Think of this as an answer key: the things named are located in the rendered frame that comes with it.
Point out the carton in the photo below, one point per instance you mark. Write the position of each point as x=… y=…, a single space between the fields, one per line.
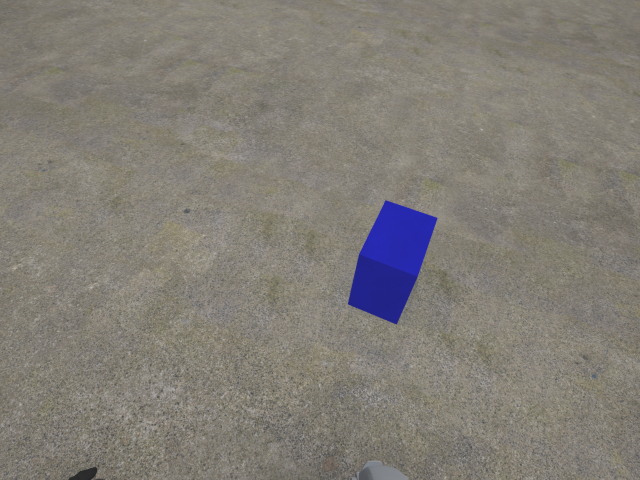
x=390 y=260

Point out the robot right shin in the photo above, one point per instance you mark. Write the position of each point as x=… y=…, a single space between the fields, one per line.
x=372 y=463

